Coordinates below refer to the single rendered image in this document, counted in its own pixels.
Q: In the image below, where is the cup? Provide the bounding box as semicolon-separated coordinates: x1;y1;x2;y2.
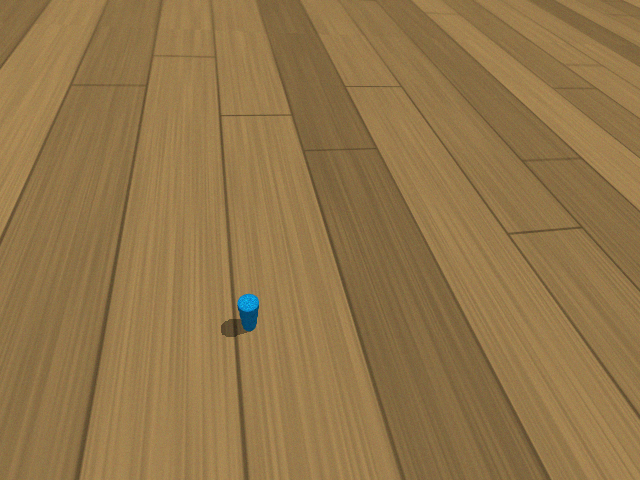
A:
237;294;259;331

